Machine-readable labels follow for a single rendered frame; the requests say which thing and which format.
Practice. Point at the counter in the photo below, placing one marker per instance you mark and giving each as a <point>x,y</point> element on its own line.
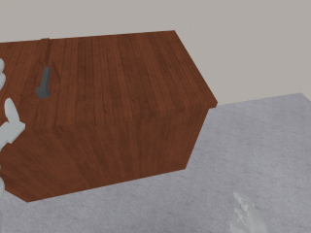
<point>122,107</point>

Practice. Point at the tap lever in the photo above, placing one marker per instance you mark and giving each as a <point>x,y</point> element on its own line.
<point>42,90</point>

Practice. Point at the robot left hand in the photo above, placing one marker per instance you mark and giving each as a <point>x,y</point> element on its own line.
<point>9,130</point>

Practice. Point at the robot right hand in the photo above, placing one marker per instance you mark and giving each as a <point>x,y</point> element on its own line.
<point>251,222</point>

